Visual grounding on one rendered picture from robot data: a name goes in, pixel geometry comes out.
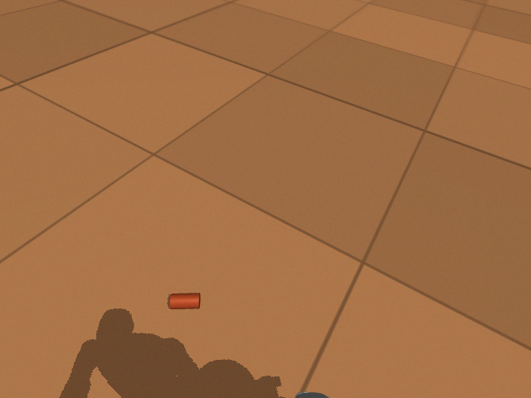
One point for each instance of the can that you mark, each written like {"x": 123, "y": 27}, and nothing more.
{"x": 185, "y": 301}

